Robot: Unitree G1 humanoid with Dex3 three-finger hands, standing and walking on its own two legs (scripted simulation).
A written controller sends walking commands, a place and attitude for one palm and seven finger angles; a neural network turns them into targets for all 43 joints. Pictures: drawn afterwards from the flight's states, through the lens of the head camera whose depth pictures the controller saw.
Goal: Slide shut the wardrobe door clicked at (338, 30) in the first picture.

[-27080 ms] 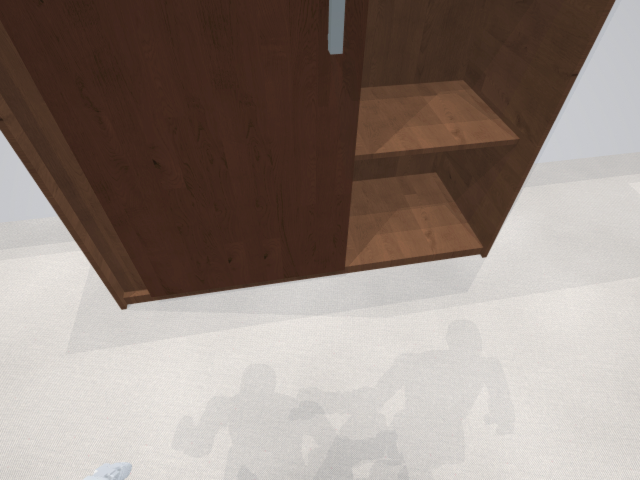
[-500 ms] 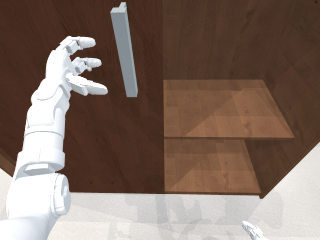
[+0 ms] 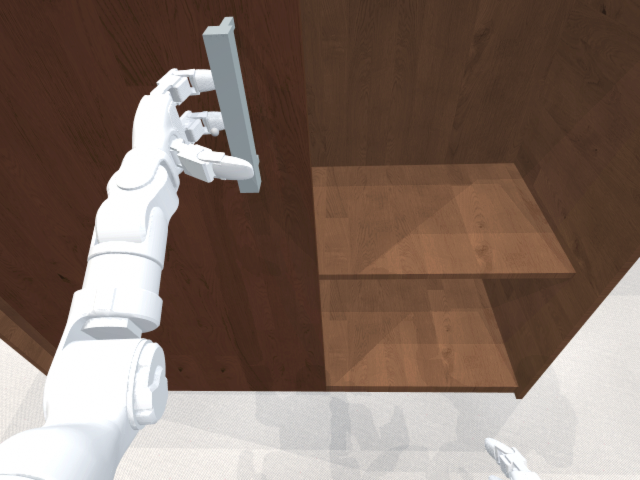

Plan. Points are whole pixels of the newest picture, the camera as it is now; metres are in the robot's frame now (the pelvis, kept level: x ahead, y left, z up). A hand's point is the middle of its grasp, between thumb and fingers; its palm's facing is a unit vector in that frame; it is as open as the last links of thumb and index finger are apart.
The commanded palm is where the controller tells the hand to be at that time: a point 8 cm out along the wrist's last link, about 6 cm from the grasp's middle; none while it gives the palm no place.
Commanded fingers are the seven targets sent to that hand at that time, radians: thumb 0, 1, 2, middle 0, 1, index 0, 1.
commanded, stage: feel for the door with the fingertips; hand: left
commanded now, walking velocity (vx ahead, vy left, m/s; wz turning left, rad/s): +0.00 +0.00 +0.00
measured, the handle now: (240, 111) +0.51 +0.11 +0.24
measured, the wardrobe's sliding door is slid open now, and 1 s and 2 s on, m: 0.60 0.60 0.60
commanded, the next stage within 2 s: slide the fingers in behind the handle in 0.54 s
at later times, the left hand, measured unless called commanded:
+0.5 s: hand (213, 125) +0.47 +0.14 +0.24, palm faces +0.03 -1.00 -0.01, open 14.0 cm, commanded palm +0.45 +0.20 +0.23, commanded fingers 0.00 -0.50 0.30 -0.30 -1.20 -0.30 -1.20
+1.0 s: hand (207, 125) +0.47 +0.15 +0.24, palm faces -0.01 -1.00 +0.01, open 13.8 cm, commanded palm +0.45 +0.20 +0.23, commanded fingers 0.00 -0.50 0.30 -0.30 -1.20 -0.30 -1.20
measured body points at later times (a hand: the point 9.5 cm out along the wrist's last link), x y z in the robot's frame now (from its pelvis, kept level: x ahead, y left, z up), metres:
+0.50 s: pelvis +0.00 -0.01 +0.00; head +0.00 -0.03 +0.45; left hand +0.46 +0.19 +0.24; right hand +0.07 -0.28 -0.12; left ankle -0.02 +0.10 -0.74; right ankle +0.00 -0.11 -0.74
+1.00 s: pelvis +0.00 +0.01 +0.00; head +0.01 +0.00 +0.45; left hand +0.46 +0.20 +0.24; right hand +0.07 -0.25 -0.12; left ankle -0.02 +0.10 -0.74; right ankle +0.00 -0.11 -0.74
